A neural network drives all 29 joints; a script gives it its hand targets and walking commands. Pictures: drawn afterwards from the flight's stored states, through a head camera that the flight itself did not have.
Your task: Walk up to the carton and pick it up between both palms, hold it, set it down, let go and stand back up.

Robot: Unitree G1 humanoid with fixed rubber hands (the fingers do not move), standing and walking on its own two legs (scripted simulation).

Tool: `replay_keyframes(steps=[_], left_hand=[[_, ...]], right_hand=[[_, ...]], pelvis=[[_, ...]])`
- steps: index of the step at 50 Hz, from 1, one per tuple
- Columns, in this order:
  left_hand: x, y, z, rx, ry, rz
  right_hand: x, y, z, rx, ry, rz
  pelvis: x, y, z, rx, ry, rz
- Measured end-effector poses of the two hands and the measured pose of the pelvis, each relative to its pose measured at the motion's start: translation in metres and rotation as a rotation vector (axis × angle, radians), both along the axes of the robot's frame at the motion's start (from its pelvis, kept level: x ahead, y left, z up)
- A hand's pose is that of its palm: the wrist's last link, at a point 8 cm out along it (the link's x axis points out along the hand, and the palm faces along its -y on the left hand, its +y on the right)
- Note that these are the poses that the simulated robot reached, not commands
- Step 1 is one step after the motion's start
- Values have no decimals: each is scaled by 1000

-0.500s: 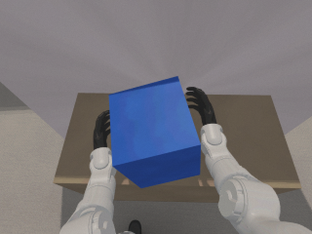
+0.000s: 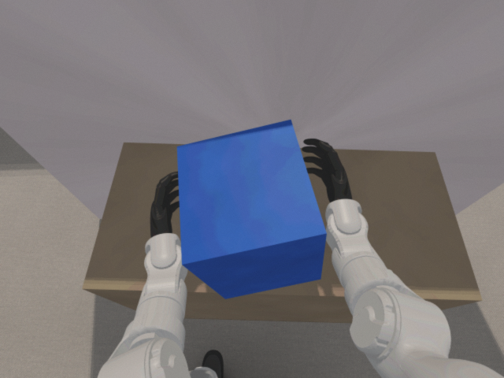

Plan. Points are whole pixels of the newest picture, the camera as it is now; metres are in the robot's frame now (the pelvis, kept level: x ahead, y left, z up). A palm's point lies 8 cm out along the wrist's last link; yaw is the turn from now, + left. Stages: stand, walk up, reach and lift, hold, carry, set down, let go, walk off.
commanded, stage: set down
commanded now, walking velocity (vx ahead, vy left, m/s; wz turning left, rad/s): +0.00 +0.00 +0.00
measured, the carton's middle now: (254, 218) +0.38 +0.05 -0.07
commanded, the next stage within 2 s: none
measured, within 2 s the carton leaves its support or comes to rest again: rests again in 0.66 s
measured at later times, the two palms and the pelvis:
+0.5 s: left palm (170, 221) +0.34 +0.19 -0.03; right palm (339, 195) +0.41 -0.10 +0.00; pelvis +0.00 +0.00 -0.01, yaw -1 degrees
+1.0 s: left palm (172, 219) +0.35 +0.19 -0.05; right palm (335, 202) +0.41 -0.10 -0.03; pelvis +0.00 +0.00 -0.02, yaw -2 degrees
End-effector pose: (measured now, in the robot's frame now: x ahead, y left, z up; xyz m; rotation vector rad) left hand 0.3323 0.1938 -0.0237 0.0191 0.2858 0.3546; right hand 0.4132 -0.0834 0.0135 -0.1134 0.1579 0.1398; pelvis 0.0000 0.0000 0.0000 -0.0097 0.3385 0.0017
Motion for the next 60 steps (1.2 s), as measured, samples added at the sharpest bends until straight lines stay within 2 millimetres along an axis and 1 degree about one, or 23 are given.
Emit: replay_keyframes(steps=[18, 39, 48, 60], left_hand=[[4, -5, -3, -2, -26, -6], [19, -9, -14, -2, -69, -19], [18, -5, -20, -1, -80, -19], [19, -4, -25, -18, -82, -18]], right_hand=[[-3, -9, -10, 3, 9, -22], [-3, -18, -38, 40, 21, -54], [-2, -12, -45, 61, 25, -48], [-1, -11, -48, 58, 35, -47]], pelvis=[[-2, 1, -4, -2, 24, -8], [-3, 2, -17, -2, 84, -21], [-3, 4, -22, -1, 104, -28], [-8, 8, -26, -2, 114, -37]])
